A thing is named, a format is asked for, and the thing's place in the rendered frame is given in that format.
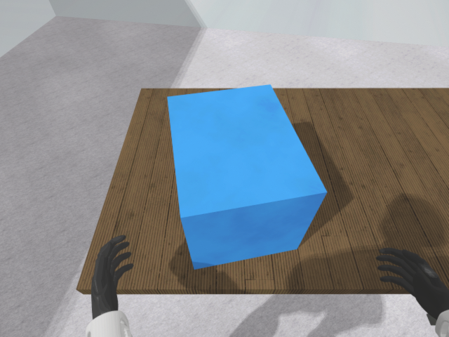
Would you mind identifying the right robot hand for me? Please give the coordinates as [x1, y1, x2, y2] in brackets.
[376, 248, 449, 320]

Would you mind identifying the table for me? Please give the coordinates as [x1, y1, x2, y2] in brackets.
[76, 88, 449, 325]

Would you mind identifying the right robot forearm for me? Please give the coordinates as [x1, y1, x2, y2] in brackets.
[435, 310, 449, 337]

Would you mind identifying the carton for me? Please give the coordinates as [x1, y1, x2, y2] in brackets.
[167, 84, 327, 270]

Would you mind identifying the left robot forearm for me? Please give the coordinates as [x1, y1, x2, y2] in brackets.
[86, 310, 133, 337]

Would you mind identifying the left robot hand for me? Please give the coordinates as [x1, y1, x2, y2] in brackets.
[91, 235, 133, 319]

